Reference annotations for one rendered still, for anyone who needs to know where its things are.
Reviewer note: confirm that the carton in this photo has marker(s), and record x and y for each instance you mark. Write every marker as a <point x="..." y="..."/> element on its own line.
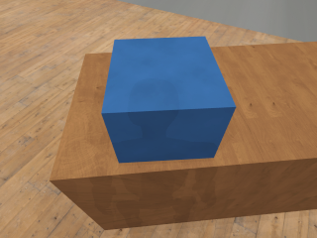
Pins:
<point x="165" y="100"/>

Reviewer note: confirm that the pedestal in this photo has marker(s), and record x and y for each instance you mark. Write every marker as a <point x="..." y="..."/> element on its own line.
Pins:
<point x="266" y="162"/>

